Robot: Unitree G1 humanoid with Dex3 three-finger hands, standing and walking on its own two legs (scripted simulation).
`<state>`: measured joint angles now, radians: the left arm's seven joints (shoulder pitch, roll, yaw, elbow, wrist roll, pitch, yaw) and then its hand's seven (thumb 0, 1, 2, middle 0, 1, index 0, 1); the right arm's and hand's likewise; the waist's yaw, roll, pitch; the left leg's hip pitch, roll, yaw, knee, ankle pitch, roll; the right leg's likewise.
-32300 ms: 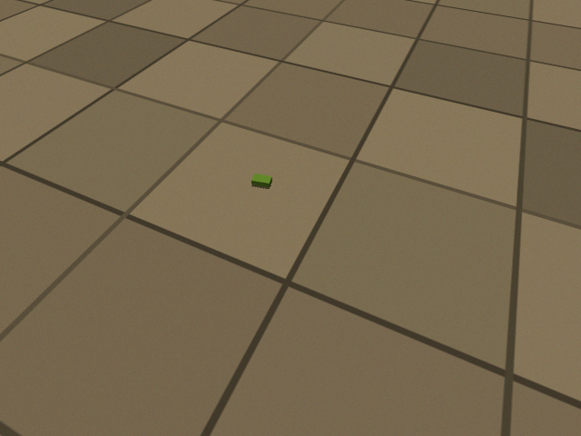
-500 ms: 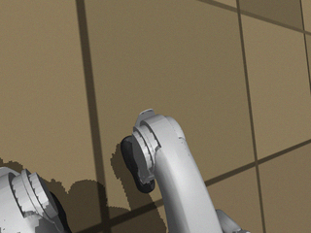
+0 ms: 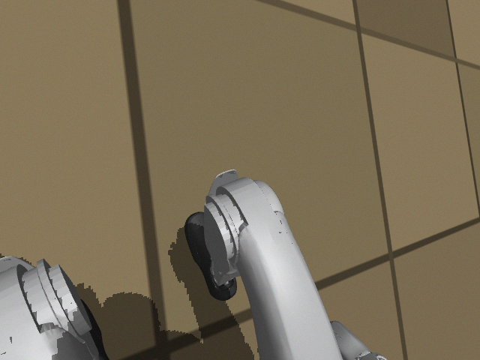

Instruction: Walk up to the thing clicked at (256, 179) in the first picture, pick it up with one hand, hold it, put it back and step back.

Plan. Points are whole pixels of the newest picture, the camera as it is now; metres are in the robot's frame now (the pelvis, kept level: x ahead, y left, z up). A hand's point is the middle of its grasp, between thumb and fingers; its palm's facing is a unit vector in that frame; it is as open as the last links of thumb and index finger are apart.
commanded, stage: close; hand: left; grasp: from above
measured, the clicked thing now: out of the picture +0.52 +0.32 -0.29
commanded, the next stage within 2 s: settle in 1.08 s
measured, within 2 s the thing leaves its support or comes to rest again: neither
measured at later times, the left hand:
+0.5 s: hand out of the picture +0.50 +0.32 -0.25, palm faces -0.45 -0.10 -0.89, open 8.2 cm
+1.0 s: hand out of the picture +0.50 +0.32 -0.24, palm faces -0.44 -0.10 -0.89, open 7.9 cm
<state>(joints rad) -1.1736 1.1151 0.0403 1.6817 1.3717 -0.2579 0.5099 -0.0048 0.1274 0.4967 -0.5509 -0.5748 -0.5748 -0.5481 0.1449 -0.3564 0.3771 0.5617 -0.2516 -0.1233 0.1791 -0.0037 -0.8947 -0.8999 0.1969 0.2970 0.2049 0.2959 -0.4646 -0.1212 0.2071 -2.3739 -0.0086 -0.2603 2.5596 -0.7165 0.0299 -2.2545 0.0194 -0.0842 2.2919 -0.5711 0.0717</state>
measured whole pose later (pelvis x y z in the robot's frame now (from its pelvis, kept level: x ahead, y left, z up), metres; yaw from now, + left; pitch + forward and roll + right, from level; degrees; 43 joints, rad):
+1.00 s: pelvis +0.00 +0.00 +0.00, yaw +0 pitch +29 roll -18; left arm -1.17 1.13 0.08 1.64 1.37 -0.27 0.48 0.00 0.42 0.02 -0.89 -0.16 -0.92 -0.12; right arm 0.15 -0.36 0.38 0.56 -0.25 -0.11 0.17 0.00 -0.89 -0.90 0.20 0.30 0.20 0.30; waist -0.46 -0.11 0.22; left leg -2.38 -0.01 -0.26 2.56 -0.72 0.02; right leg -2.26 0.01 -0.09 2.29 -0.57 0.07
